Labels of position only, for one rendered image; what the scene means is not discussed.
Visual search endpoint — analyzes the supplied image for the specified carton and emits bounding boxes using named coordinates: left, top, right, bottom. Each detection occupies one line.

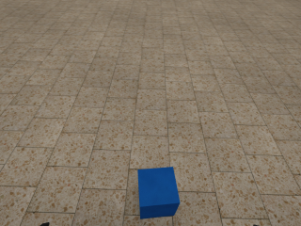
left=137, top=167, right=181, bottom=219

